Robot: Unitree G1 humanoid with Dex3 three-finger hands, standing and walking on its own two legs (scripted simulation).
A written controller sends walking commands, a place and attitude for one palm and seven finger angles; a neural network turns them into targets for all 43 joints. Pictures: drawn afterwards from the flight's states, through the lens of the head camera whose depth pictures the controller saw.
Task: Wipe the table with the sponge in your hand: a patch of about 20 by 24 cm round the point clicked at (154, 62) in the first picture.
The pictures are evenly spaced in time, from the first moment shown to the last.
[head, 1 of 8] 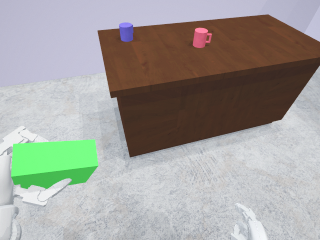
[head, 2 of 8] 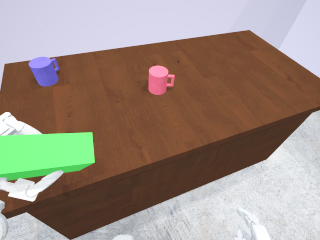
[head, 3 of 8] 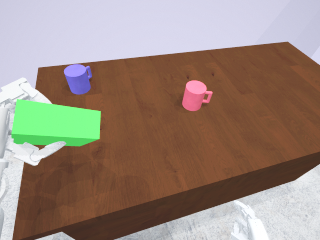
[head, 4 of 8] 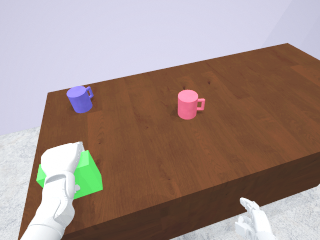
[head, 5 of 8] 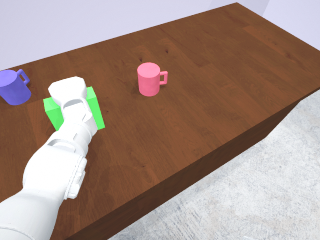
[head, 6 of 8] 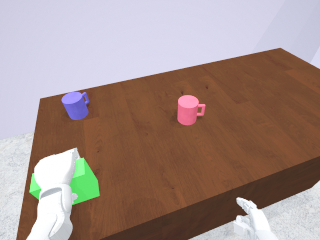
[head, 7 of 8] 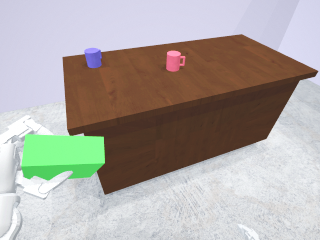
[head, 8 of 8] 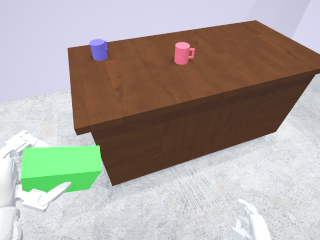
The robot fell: no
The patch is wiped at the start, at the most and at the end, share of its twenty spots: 0.00 1.00 1.00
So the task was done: yes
